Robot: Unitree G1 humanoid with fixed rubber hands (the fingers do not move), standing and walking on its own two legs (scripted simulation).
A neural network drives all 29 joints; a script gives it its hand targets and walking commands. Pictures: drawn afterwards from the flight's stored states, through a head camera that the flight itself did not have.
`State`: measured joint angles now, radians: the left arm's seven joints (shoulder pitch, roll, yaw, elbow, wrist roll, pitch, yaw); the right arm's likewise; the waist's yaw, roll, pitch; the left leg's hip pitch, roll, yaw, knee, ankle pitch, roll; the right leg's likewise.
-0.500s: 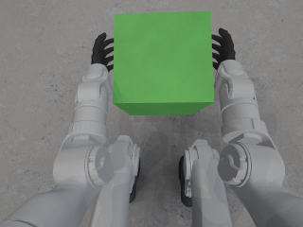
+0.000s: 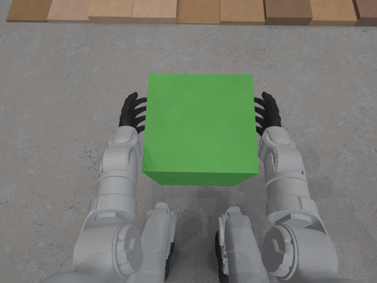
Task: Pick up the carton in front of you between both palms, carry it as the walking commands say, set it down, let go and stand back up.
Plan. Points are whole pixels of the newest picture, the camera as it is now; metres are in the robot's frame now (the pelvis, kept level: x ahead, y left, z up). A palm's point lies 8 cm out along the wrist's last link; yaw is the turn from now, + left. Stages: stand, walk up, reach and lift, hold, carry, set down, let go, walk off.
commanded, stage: reach and lift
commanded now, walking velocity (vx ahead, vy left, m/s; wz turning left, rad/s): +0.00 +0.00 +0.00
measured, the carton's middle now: (198, 139) +0.44 +0.01 -0.11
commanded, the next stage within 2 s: hold in 1.86 s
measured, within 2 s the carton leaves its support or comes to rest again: neither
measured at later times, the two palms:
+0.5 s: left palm (99, 113) +0.39 +0.16 +0.12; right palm (313, 116) +0.40 -0.14 +0.12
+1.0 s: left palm (47, 84) +0.36 +0.15 +0.24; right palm out of the picture +0.36 -0.15 +0.24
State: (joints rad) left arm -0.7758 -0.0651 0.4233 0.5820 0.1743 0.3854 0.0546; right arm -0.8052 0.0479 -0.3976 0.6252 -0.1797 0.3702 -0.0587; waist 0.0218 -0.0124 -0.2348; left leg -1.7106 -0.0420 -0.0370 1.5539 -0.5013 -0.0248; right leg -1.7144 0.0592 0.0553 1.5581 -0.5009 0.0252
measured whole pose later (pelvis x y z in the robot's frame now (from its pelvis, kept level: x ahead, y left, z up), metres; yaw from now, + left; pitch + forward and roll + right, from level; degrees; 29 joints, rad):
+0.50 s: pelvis +0.05 +0.00 +0.14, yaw +0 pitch +19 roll +0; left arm -0.45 -0.12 0.36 0.55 0.21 0.37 0.02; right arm -0.46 0.13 -0.35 0.56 -0.22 0.36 -0.04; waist 0.01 0.00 -0.18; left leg -0.94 -0.03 -0.06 0.99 -0.39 -0.01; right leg -0.94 0.04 0.06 1.00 -0.40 0.01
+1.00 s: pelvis +0.06 +0.00 +0.21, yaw +0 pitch -3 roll +0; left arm -0.32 -0.17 0.31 0.41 0.29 0.60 -0.01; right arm -0.32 0.17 -0.32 0.41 -0.30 0.59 0.01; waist 0.00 0.00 -0.03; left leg -0.20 -0.02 -0.06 0.48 -0.22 0.00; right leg -0.20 0.02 0.06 0.48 -0.23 0.00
